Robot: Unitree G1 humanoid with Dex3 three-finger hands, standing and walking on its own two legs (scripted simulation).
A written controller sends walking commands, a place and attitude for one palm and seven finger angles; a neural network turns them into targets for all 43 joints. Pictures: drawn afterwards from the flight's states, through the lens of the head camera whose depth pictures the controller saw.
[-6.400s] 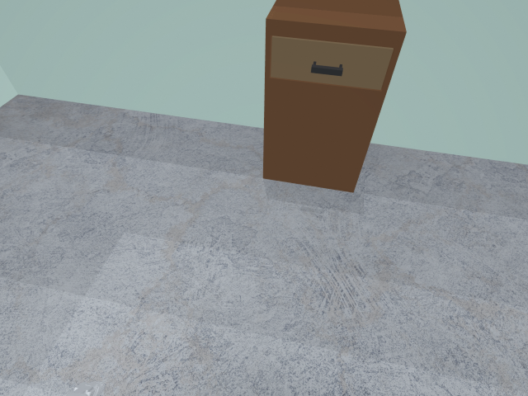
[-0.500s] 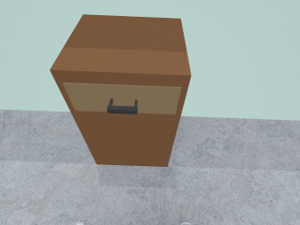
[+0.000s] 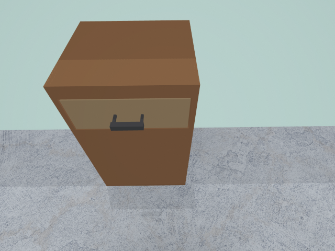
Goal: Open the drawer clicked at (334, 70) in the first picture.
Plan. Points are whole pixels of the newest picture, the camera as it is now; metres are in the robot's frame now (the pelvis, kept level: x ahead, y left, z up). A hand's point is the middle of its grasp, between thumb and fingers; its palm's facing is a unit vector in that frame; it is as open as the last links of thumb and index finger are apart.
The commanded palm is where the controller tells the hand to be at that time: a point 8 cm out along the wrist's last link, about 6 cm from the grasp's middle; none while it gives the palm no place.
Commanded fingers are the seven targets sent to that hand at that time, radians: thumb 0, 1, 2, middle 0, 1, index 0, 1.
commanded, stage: come to a stop and stand still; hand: left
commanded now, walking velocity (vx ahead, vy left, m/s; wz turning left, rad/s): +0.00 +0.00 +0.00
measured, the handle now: (127, 121) +0.54 +0.17 -0.09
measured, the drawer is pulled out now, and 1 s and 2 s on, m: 0.00 0.00 0.00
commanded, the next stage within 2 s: look again from close up in 0.98 s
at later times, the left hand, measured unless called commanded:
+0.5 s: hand out of the picture -0.04 +0.17 -0.18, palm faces +0.05 -0.98 -0.17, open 7.4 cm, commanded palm none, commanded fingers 0.00 0.90 0.90 -0.20 -0.30 -0.20 -0.30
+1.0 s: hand out of the picture -0.07 +0.17 -0.18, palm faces +0.06 -0.99 -0.13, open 7.4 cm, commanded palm none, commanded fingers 0.00 0.90 0.90 -0.20 -0.30 -0.20 -0.30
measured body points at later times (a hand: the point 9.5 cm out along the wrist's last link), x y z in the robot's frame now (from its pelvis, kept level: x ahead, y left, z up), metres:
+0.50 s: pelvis -0.03 +0.00 +0.00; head -0.05 +0.01 +0.45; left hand -0.04 +0.22 -0.16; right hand -0.04 -0.21 -0.16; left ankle -0.01 +0.13 -0.74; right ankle -0.03 -0.08 -0.74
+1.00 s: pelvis -0.04 +0.03 +0.00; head -0.04 +0.04 +0.45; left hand -0.07 +0.23 -0.16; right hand -0.05 -0.18 -0.16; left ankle -0.01 +0.13 -0.74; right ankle -0.03 -0.08 -0.74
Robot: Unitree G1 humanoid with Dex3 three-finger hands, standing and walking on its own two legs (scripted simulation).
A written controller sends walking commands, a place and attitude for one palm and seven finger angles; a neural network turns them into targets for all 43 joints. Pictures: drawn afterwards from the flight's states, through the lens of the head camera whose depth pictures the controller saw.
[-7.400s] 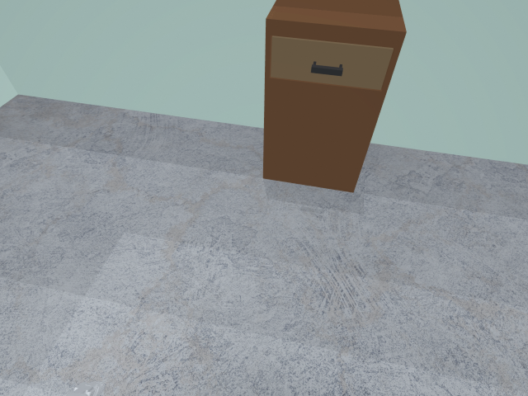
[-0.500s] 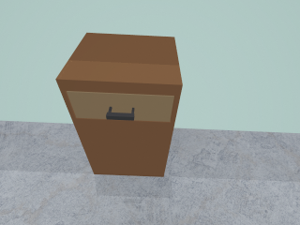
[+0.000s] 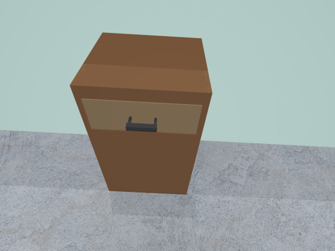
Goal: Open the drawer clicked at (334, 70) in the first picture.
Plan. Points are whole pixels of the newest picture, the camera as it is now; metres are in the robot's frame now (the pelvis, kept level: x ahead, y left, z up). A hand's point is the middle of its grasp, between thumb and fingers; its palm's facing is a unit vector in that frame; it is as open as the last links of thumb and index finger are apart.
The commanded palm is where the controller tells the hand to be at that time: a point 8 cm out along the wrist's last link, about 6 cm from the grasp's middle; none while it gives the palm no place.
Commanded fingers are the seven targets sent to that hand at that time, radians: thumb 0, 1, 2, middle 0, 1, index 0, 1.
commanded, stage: look again from close up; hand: left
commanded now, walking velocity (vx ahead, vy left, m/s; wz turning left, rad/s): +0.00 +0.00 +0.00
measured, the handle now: (142, 123) +0.58 +0.13 -0.10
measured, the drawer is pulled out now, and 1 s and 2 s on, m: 0.00 0.00 0.00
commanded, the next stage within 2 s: shuffle to correct the standing spot in 0.54 s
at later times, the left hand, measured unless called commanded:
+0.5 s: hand out of the picture -0.02 +0.15 -0.18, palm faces +0.04 -0.99 -0.13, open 7.4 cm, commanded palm none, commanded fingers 0.00 0.90 0.90 -0.20 -0.30 -0.20 -0.30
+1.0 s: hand out of the picture +0.00 +0.13 -0.18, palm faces +0.05 -0.99 -0.15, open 7.4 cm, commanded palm none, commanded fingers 0.00 0.90 0.90 -0.20 -0.30 -0.20 -0.30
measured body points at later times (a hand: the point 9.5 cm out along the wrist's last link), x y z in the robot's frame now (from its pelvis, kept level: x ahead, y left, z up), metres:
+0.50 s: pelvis +0.00 +0.00 +0.00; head +0.01 +0.02 +0.45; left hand -0.02 +0.20 -0.17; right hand -0.01 -0.20 -0.16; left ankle +0.03 +0.10 -0.74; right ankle +0.01 -0.11 -0.74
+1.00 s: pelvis +0.04 -0.03 -0.01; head +0.05 -0.03 +0.44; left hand +0.00 +0.18 -0.16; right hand +0.01 -0.25 -0.16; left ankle +0.03 +0.10 -0.74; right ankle +0.01 -0.11 -0.74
